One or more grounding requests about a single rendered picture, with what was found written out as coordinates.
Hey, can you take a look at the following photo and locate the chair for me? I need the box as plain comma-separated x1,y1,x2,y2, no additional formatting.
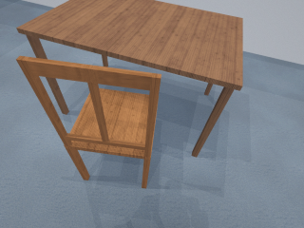
16,56,162,189

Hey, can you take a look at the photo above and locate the table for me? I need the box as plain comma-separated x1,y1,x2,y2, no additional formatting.
17,0,243,157

